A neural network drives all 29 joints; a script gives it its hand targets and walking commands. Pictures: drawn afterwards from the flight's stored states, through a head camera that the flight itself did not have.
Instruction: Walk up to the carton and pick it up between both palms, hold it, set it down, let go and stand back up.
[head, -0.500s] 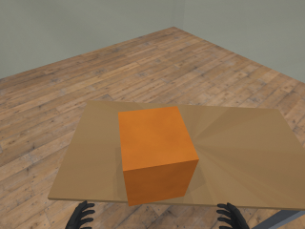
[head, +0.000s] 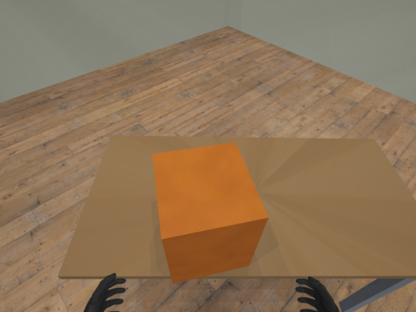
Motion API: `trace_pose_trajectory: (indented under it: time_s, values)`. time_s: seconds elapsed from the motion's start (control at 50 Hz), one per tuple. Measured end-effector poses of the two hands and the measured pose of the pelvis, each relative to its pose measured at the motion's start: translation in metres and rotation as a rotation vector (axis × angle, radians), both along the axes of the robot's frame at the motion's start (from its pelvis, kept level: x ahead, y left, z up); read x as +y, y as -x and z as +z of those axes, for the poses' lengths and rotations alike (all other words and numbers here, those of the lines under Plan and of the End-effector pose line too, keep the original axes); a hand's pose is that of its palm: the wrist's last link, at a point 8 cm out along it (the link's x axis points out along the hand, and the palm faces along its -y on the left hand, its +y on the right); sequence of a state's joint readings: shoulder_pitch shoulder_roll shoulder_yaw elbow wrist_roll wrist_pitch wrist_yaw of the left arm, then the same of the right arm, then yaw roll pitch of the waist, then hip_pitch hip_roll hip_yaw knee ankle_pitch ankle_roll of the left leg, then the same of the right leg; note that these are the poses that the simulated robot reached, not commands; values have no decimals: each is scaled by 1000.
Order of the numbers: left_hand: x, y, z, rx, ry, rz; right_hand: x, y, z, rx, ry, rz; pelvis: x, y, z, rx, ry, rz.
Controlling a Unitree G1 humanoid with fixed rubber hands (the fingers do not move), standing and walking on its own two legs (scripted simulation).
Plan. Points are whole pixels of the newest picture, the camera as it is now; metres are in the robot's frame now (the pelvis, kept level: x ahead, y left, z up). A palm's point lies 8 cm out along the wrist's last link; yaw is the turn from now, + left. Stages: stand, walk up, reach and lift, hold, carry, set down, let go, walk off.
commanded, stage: let go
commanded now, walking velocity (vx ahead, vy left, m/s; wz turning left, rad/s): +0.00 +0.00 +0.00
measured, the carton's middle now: (203, 213) +0.37 +0.03 -0.07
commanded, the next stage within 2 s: stand in 0.36 s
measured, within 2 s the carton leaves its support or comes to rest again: neither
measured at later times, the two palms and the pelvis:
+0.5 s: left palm out of the picture +0.13 +0.24 -0.09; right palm out of the picture +0.13 -0.25 -0.10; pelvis -0.01 +0.00 +0.00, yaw +1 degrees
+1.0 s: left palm out of the picture +0.03 +0.29 -0.12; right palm out of the picture +0.05 -0.28 -0.11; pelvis -0.03 +0.01 +0.00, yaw +2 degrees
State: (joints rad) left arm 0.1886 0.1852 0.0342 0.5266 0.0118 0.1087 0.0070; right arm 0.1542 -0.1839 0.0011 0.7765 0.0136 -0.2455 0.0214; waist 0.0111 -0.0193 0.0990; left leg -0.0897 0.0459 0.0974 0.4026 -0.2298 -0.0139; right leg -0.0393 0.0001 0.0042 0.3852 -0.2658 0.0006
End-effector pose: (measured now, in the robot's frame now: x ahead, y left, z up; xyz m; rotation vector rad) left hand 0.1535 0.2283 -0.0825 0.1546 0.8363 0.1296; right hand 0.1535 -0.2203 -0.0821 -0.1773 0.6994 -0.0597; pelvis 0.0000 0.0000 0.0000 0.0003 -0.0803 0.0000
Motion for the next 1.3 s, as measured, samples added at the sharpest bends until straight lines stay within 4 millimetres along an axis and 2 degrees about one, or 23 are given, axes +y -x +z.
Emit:
trace_pose_trajectory:
  time_s: [0.22,0.38,0.42,0.5,0.6,0.72,0.84,1.04,1.16,1.3]
  values:
    - [-3,-5,1,-6,5,-11,-2,-6,2,-15,6,4,1,-2,0,-4,2,0]
    - [-9,0,0,3,8,-16,-5,0,0,-3,4,3,-1,2,-1,-10,2,3]
    - [-6,2,-3,-2,-14,-28,-10,6,-6,56,42,15,-2,3,-2,6,1,5]
    - [17,19,-11,25,-68,-12,-33,28,-19,211,120,-6,-4,5,-4,16,0,12]
    - [47,53,-21,108,-124,21,-63,54,-21,314,185,-47,-5,6,-6,15,1,20]
    - [64,89,-30,214,-150,36,-80,75,-21,378,216,-74,-3,11,-5,8,5,29]
    - [65,110,-35,266,-139,40,-74,87,-24,411,207,-62,1,19,-3,-1,7,33]
    - [67,130,-39,315,-115,31,-53,104,-29,437,175,-49,10,35,0,-2,11,33]
    - [74,145,-41,352,-112,39,-50,119,-32,477,183,-54,16,43,0,5,8,33]
    - [83,159,-43,386,-119,49,-49,126,-32,492,192,-61,22,49,0,7,7,39]
